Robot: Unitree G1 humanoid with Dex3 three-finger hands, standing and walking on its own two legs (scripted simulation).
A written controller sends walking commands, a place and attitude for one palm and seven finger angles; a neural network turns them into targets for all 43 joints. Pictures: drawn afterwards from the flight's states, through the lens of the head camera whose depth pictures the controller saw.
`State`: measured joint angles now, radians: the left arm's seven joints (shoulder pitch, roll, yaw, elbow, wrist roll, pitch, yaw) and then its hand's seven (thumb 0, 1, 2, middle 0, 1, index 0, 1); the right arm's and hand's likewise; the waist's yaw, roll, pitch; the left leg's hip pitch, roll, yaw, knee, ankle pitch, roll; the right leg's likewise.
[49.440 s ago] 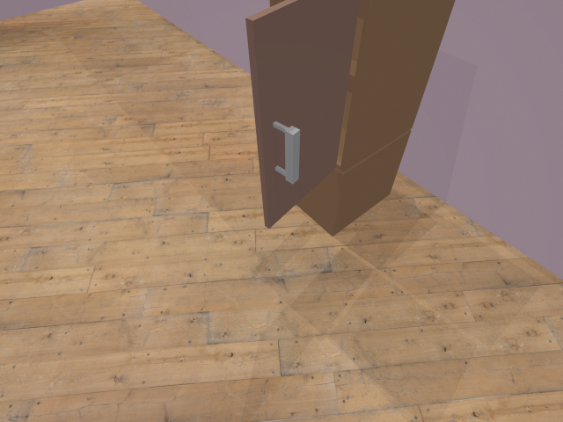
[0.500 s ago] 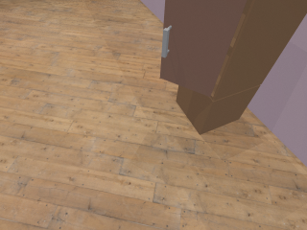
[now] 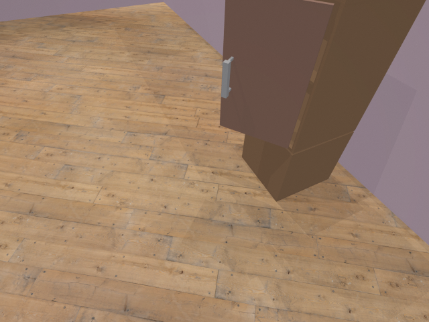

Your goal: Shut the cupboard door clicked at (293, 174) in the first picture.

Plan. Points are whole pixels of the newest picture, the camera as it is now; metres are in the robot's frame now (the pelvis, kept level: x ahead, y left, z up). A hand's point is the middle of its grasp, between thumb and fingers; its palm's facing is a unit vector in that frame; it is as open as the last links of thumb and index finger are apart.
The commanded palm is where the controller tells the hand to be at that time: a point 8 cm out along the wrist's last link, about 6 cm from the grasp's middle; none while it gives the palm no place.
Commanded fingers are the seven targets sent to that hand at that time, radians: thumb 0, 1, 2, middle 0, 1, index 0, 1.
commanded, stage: let the arm hang, fingers relaxed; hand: left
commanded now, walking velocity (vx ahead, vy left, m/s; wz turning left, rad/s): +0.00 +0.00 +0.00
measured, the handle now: (228, 77) +1.02 -0.01 -0.07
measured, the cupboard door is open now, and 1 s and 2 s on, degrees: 37 37 37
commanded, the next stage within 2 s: look to check the result in 0.06 s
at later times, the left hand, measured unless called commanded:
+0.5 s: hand out of the picture -0.02 +0.17 -0.18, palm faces +0.00 -0.98 -0.18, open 7.4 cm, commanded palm none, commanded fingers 0.00 0.90 0.90 -0.20 -0.30 -0.20 -0.30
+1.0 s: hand out of the picture +0.03 +0.20 -0.18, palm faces +0.05 -0.97 -0.23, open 7.4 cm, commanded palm none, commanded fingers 0.00 0.90 0.90 -0.20 -0.30 -0.20 -0.30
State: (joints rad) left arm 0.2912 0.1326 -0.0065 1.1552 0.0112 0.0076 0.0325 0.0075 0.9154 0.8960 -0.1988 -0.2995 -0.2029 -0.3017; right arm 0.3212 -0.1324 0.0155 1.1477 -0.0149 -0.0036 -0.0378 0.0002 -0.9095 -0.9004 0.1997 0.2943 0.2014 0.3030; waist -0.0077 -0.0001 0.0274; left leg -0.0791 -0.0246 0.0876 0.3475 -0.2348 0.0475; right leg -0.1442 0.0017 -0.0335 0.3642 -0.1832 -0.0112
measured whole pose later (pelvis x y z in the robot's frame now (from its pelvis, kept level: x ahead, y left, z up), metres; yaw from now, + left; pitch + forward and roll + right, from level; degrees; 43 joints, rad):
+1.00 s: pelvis +0.00 +0.01 -0.01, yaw +3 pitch -1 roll +0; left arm 0.20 0.19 0.03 1.09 0.02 0.02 0.04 0.01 0.91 0.90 -0.20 -0.30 -0.20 -0.30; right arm 0.27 -0.17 -0.01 1.10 -0.02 0.01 -0.03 0.00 -0.90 -0.90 0.20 0.29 0.20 0.30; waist -0.02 -0.01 0.07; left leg -0.14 -0.06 0.06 0.42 -0.26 0.07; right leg -0.21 -0.04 -0.06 0.47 -0.24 0.01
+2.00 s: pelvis +0.24 +0.11 +0.00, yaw +27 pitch +2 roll +2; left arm 0.33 0.14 0.03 1.01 0.03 -0.05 0.03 0.01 0.94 0.90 -0.20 -0.30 -0.20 -0.30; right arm 0.13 -0.19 -0.04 0.98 -0.02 0.00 0.00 0.00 -0.91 -0.90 0.20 0.29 0.20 0.30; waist 0.02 0.00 0.10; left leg -0.44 0.05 0.07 0.78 -0.32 -0.03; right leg -0.16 -0.06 -0.11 0.42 -0.28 -0.02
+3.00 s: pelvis +0.32 +0.18 -0.02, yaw -7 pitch +1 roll +0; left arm 0.18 0.22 0.07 0.89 0.02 0.07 -0.01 0.01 0.90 0.90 -0.20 -0.30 -0.21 -0.30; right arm 0.15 -0.22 -0.03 0.87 -0.01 0.02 -0.02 0.00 -0.90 -0.90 0.20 0.29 0.20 0.30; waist 0.01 -0.03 0.07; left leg -0.31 0.02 0.03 0.58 -0.27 -0.03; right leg -0.39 0.06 0.15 0.64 -0.32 0.02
